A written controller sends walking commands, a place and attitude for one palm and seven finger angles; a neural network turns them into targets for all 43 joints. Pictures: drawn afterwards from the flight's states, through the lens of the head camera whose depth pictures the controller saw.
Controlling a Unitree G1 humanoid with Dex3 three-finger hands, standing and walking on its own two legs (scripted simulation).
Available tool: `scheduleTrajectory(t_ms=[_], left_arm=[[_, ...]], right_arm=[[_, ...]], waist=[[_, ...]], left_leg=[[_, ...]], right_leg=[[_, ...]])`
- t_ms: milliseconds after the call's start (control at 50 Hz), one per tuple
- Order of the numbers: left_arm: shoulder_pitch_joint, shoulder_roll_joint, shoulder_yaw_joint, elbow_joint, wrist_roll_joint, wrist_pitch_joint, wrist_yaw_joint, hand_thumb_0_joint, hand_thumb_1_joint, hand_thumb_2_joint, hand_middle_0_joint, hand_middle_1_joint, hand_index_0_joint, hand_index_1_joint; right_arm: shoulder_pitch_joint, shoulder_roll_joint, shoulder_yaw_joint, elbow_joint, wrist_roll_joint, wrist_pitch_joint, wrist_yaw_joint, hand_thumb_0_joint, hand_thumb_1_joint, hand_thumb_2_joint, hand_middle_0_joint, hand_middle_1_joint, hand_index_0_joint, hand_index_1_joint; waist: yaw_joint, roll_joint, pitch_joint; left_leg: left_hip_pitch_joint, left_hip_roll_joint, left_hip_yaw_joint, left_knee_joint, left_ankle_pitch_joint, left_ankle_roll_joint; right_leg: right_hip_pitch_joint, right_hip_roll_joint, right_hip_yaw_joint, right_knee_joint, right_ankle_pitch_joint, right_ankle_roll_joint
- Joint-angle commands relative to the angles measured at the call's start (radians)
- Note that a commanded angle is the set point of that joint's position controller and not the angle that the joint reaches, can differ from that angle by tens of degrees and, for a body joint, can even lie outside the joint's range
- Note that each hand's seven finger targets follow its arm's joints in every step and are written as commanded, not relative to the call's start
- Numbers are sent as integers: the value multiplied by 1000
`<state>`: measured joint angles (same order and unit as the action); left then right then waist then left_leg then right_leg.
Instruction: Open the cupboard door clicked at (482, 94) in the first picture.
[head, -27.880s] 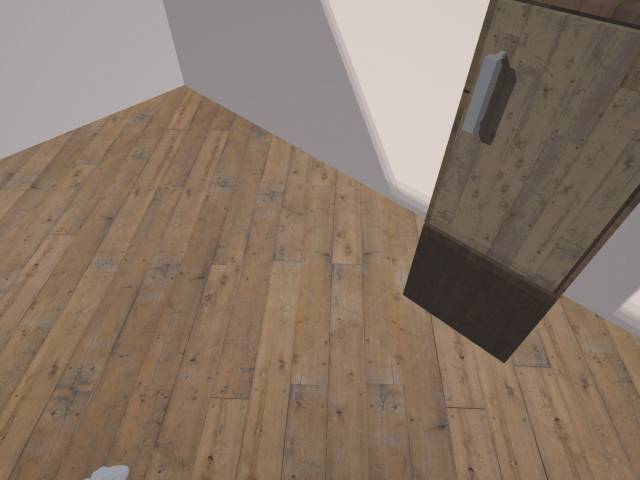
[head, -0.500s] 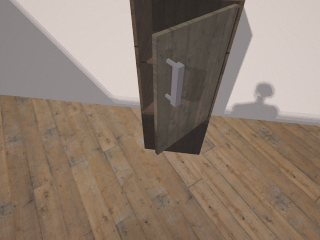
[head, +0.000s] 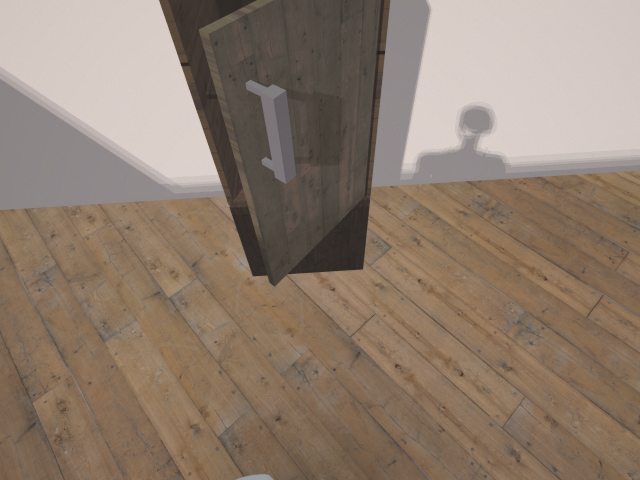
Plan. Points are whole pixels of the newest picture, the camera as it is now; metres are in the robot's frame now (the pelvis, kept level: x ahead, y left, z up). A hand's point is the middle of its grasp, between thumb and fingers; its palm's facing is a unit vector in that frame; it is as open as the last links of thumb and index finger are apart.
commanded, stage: walk to a spot facing it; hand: left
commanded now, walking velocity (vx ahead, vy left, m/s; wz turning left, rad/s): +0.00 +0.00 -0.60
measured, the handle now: (270, 133) +0.56 +0.12 +0.10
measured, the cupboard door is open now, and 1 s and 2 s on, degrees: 48 48 48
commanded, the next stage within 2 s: none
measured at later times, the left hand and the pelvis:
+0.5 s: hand out of the picture +0.11 +0.22 -0.18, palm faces -0.18 -0.96 -0.22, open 7.4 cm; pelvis +0.02 +0.03 +0.00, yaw -16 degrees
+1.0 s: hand (259, 411) +0.23 +0.12 -0.16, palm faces -0.57 -0.78 -0.26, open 7.4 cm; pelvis +0.02 +0.01 +0.00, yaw -35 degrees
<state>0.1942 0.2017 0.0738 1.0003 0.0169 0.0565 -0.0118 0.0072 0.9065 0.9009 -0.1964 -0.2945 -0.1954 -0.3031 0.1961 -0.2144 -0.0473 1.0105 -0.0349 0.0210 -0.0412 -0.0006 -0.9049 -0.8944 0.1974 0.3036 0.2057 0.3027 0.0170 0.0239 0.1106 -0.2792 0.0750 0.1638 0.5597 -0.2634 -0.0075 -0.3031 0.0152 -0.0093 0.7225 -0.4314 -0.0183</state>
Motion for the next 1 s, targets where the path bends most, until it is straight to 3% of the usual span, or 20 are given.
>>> scheduleTrajectory(t_ms=[0,20,40,120,300,380,400,420,440,460,480,560,700,760,780,800,820,840,900,980], left_arm=[[143,260,59,-51,22,-36,18,0,900,900,-200,-300,-200,-300],[153,280,59,-61,7,-30,22,0,900,900,-200,-300,-200,-300],[105,235,58,-70,10,-31,30,0,900,900,-200,-300,-200,-300],[67,184,43,-90,4,-44,41,0,900,900,-200,-300,-200,-300],[108,211,59,-99,15,-37,36,0,900,900,-200,-300,-200,-300],[54,211,59,-117,5,-32,33,0,900,900,-200,-300,-200,-300],[23,190,53,-126,2,-29,33,0,900,900,-200,-300,-200,-300],[31,139,43,-150,-9,-28,26,0,900,900,-200,-300,-200,-300],[20,111,32,-176,-9,-32,11,0,900,900,-200,-300,-200,-300],[1,140,38,-194,3,-35,3,0,900,900,-200,-300,-200,-300],[-27,140,44,-167,18,-28,-1,0,900,900,-200,-300,-200,-300],[-25,110,29,-169,3,-15,-20,0,900,900,-200,-300,-200,-300],[-85,103,14,-189,4,-19,-31,0,900,900,-200,-300,-200,-300],[11,136,24,-159,3,-31,-25,0,900,900,-200,-300,-200,-300],[77,225,39,-142,12,-41,-12,0,900,900,-200,-300,-200,-300],[139,328,64,-129,12,-50,6,0,900,900,-200,-300,-200,-300],[159,347,60,-124,0,-43,16,0,900,900,-200,-300,-200,-300],[95,295,62,-134,7,-39,30,0,900,900,-200,-300,-200,-300],[-23,234,41,-169,10,-34,37,0,900,900,-200,-300,-200,-300],[-47,253,42,-179,15,-28,23,0,900,900,-200,-300,-200,-300]], right_arm=[[-39,-81,-32,-129,21,2,7,0,-900,-900,200,300,200,300],[-75,-113,-38,-136,16,12,13,0,-900,-900,200,300,200,300],[-111,-105,-44,-130,17,16,10,0,-900,-900,200,300,200,300],[-76,-80,-36,-119,20,14,10,0,-900,-900,200,300,200,300],[-137,-73,-32,-174,33,1,2,0,-900,-900,200,300,200,300],[-54,-80,-28,-162,40,-14,-8,0,-900,-900,200,300,200,300],[0,-95,-31,-147,40,-21,-11,0,-900,-900,200,300,200,300],[35,-174,-41,-143,26,-33,-18,0,-900,-900,200,300,200,300],[51,-248,-53,-156,12,-32,-19,0,-900,-900,200,300,200,300],[53,-254,-49,-178,3,-23,-22,0,-900,-900,200,300,200,300],[47,-208,-38,-166,-6,-30,-19,0,-900,-900,200,300,200,300],[10,-172,-25,-188,1,-33,-17,0,-900,-900,200,300,200,300],[77,-208,-42,-158,1,-23,0,0,-900,-900,200,300,200,300],[55,-216,-47,-161,10,-18,6,0,-900,-900,200,300,200,300],[62,-171,-41,-176,24,-16,13,0,-900,-900,200,300,200,300],[5,-103,-21,-230,28,-11,18,0,-900,-900,200,300,200,300],[-11,-123,-19,-229,28,1,12,0,-900,-900,200,300,200,300],[-38,-115,-24,-222,28,1,8,0,-900,-900,200,300,200,300],[5,-109,-23,-180,28,5,15,0,-900,-900,200,300,200,300],[29,-82,-23,-167,28,7,18,0,-900,-900,200,300,200,300]], waist=[[50,-406,-85],[78,-276,-74],[44,-236,-47],[7,-114,-135],[31,-157,-153],[-15,-171,-189],[-48,-141,-198],[-53,71,-220],[-50,288,-185],[-56,157,-138],[-42,141,-120],[-12,156,-141],[-46,193,-121],[14,119,-153],[43,-93,-201],[78,-341,-207],[94,-245,-191],[63,-308,-176],[-6,-222,-193],[-18,-156,-128]], left_leg=[[-287,-37,5,323,-276,-40],[-281,-30,-121,480,-337,-32],[-324,-26,-176,557,-267,-26],[-296,-13,-183,558,-150,-49],[-204,-60,-180,298,-202,-46],[-27,-80,-185,16,-84,-31],[138,-42,-202,-129,20,-23],[309,145,-385,-233,105,43],[336,391,-587,-273,327,173],[179,446,-587,-255,319,245],[167,348,-511,-237,462,211],[204,223,-229,-167,607,144],[166,251,-135,-134,515,117],[74,219,-82,26,426,45],[-101,139,8,229,207,-21],[-312,-5,4,482,-382,-66],[-323,15,-139,579,-410,-51],[-377,23,-165,616,-349,-52],[-247,22,-151,525,-229,-66],[-104,-36,-106,282,-175,-60]], right_leg=[[195,-353,495,-483,342,-122],[126,-388,516,-478,285,-198],[116,-310,510,-450,336,-188],[223,-236,368,-347,617,-171],[235,-210,469,-320,690,-191],[173,-151,466,-248,756,-134],[45,-115,431,-202,650,-85],[-156,6,316,-102,352,-20],[-298,76,118,130,-174,44],[-279,17,85,312,-203,60],[-292,22,93,416,-136,65],[-282,-29,21,410,-28,85],[-86,-16,-79,34,14,46],[149,-15,-80,-235,244,9],[351,-183,127,-318,489,-55],[385,-436,454,-367,812,-191],[307,-437,440,-363,666,-250],[303,-351,443,-349,616,-238],[199,-256,284,-312,620,-178],[35,-218,323,-342,435,-164]])
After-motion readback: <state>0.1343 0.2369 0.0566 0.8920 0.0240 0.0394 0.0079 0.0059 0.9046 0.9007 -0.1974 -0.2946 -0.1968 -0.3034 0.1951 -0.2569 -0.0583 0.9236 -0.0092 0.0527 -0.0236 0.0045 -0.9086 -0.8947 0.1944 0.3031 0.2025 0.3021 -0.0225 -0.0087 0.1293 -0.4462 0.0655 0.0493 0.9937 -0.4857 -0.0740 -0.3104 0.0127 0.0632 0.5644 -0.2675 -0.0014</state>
